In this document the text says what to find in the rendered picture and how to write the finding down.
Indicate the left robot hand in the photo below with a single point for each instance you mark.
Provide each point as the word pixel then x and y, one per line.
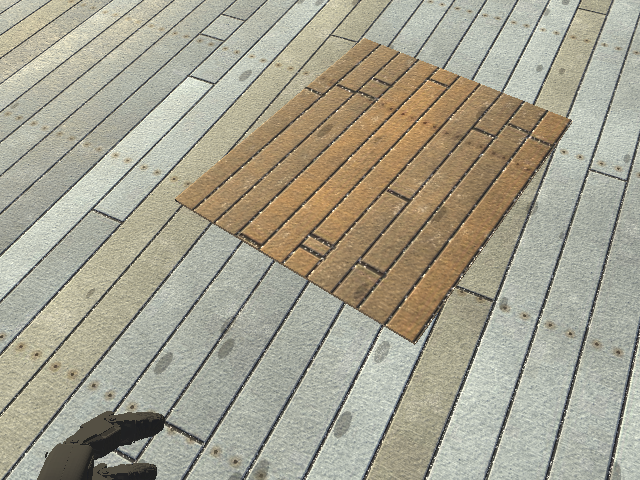
pixel 74 459

